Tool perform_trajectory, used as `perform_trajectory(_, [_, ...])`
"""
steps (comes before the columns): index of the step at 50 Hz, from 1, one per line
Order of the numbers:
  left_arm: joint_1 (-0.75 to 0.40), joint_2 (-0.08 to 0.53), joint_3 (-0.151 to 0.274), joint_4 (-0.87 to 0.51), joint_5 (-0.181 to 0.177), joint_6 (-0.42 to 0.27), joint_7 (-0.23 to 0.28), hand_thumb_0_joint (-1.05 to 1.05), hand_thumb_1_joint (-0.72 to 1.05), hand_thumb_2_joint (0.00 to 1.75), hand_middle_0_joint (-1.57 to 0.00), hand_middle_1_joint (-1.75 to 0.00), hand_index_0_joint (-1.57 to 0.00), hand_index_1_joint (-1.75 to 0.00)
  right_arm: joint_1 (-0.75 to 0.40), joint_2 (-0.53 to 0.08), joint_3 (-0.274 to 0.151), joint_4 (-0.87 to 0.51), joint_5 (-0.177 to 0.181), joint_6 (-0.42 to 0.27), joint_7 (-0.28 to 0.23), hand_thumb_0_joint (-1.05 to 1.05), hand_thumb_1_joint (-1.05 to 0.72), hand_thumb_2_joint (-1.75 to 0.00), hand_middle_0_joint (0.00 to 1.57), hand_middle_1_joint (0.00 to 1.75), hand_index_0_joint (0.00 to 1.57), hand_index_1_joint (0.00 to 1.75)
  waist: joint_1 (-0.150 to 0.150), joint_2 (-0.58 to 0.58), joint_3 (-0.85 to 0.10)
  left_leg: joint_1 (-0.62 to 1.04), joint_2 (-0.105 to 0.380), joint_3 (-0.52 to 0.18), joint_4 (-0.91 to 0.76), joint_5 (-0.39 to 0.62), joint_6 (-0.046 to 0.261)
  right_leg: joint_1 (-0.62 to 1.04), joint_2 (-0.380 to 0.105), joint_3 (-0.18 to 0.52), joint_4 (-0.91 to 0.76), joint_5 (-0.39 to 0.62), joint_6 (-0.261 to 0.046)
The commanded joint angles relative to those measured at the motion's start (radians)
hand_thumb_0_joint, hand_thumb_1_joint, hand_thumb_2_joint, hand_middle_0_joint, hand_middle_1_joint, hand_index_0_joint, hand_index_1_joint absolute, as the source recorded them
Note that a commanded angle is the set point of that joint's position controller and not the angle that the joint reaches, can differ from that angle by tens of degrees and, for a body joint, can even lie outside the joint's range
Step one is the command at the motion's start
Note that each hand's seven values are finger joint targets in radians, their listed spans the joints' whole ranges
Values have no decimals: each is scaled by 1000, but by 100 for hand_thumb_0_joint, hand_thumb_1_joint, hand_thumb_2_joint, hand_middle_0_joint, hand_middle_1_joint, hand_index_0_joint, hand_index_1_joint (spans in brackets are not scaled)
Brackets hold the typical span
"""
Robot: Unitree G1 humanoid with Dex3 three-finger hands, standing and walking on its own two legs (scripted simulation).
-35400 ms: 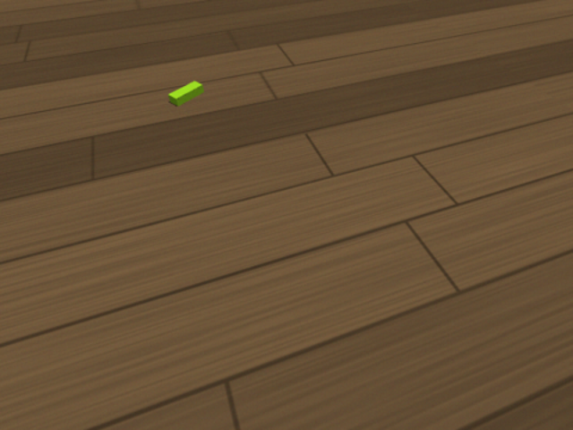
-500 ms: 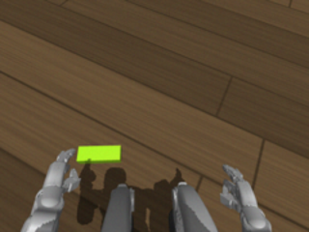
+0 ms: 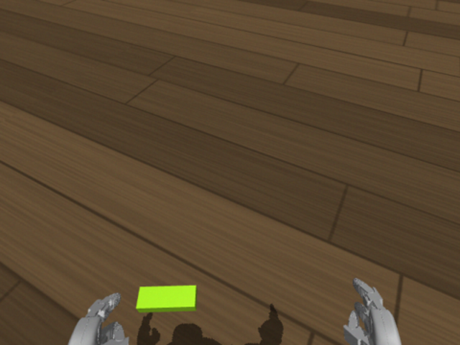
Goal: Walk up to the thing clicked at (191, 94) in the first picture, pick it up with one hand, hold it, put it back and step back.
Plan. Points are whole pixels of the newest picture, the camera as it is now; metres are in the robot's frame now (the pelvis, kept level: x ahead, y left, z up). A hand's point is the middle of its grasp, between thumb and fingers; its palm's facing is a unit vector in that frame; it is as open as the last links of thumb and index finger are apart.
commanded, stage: home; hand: left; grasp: from above
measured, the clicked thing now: (167, 298) +0.44 +0.24 -0.69
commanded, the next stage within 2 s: stand in 1.94 s
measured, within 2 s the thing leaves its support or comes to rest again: neither
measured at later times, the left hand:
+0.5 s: hand out of the picture +0.16 +0.17 -0.05, palm faces +0.05 -0.98 -0.21, open 7.4 cm
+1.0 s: hand out of the picture +0.16 +0.17 -0.05, palm faces +0.05 -0.98 -0.21, open 7.4 cm
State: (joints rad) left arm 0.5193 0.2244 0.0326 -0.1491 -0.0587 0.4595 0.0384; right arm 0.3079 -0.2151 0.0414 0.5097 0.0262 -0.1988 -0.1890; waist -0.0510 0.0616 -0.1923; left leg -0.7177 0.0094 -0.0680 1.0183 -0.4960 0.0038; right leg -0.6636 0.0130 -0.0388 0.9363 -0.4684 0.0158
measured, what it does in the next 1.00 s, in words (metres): stands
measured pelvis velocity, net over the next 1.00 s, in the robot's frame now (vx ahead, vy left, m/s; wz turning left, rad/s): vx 0.00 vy -0.01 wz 0.01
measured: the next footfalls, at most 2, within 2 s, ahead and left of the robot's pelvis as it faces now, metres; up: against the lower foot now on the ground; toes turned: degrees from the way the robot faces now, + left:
none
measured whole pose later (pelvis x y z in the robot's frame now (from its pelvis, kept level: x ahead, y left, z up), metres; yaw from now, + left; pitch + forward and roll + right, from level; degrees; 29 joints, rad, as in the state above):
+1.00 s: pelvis +0.00 -0.01 +0.00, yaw +0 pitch +10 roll -2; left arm 0.50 0.22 0.03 -0.11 -0.05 0.45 0.01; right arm 0.29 -0.22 0.03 0.53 0.01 -0.24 -0.18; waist -0.03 0.05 -0.17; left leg -0.69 0.01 -0.07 1.01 -0.49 -0.01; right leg -0.64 0.01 -0.04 0.95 -0.48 0.00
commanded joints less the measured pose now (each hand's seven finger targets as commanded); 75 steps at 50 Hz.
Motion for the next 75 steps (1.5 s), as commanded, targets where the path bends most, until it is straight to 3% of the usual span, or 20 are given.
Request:
perform_trajectory(1, [-35,87,44,-160,7,-41,-9,0,90,90,-20,-30,-20,-30,-72,-121,-50,-156,-12,-72,-6,0,-90,-90,20,30,20,30,-7,-32,-9,104,-12,12,-185,191,15,41,22,-37,-155,159,-20])
perform_trajectory(5, [-50,102,61,-164,12,-52,-15,0,90,90,-20,-30,-20,-30,-80,-124,-53,-152,-16,-85,-4,0,-90,-90,20,30,20,30,4,-32,-15,108,-17,17,-176,200,16,53,16,-32,-158,169,-16])
perform_trajectory(11, [-61,104,55,-171,17,-60,-17,0,90,90,-20,-30,-20,-30,-82,-129,-55,-142,-18,-93,1,0,-90,-90,20,30,20,30,3,7,-45,140,-16,15,-183,225,9,64,17,-28,-143,191,-22])
perform_trajectory(27, [-32,97,53,-152,12,-63,-13,0,90,90,-20,-30,-20,-30,-81,-128,-57,-130,-20,-93,1,0,-90,-90,20,30,20,30,13,-19,-69,135,-13,15,-165,290,8,93,15,-27,-130,247,-21])
perform_trajectory(38, [-48,104,61,-146,12,-55,-13,0,90,90,-20,-30,-20,-30,-93,-127,-57,-142,-16,-93,-1,0,-90,-90,20,30,20,30,13,-34,-16,99,-17,26,-176,175,15,62,12,-19,-163,154,-15])
perform_trajectory(57, [-41,104,52,-155,12,-60,-15,0,90,90,-20,-30,-20,-30,-92,-130,-59,-136,-15,-96,-2,0,-90,-90,20,30,20,30,13,-35,-26,106,-14,24,-172,184,15,63,13,-20,-153,158,-17])
perform_trajectory(63, [-38,123,70,-169,12,-59,-12,0,90,90,-20,-30,-20,-30,-86,-133,-64,-135,-17,-93,-4,0,-90,-90,20,30,20,30,13,-18,-50,114,-14,23,-166,205,14,72,11,-17,-147,179,-17])
perform_trajectory(66, [-37,93,39,-171,13,-59,-15,0,90,90,-20,-30,-20,-30,-83,-128,-60,-139,-15,-92,-1,0,-90,-90,20,30,20,30,9,-8,-43,125,-10,14,-174,235,9,64,15,-25,-132,199,-20])
perform_trajectory(67, [-32,113,66,-174,12,-60,-9,0,90,90,-20,-30,-20,-30,-91,-130,-63,-141,-15,-89,-2,0,-90,-90,20,30,20,30,19,-12,-44,119,-9,11,-176,233,8,68,16,-27,-132,193,-22])
perform_trajectory(69, [-39,114,60,-165,12,-60,-13,0,90,90,-20,-30,-20,-30,-88,-137,-65,-138,-15,-88,1,0,-90,-90,20,30,20,30,13,2,-41,125,-4,1,-187,223,4,58,19,-29,-126,178,-24])
perform_trajectory(73, [-29,97,45,-166,10,-62,-14,0,90,90,-20,-30,-20,-30,-82,-127,-62,-141,-17,-85,2,0,-90,-90,20,30,20,30,7,-13,-66,136,-8,12,-160,286,8,77,16,-25,-123,240,-22])
perform_trajectory(74, [-26,120,66,-164,8,-59,-12,0,90,90,-20,-30,-20,-30,-77,-145,-72,-137,-16,-84,-1,0,-90,-90,20,30,20,30,6,-19,-69,137,-5,8,-164,297,7,83,16,-25,-118,243,-24])
perform_trajectory(75, [-34,110,53,-169,9,-61,-12,0,90,90,-20,-30,-20,-30,-82,-134,-65,-138,-16,-83,3,0,-90,-90,20,30,20,30,17,-15,-53,126,-6,10,-166,289,6,79,15,-26,-122,239,-24])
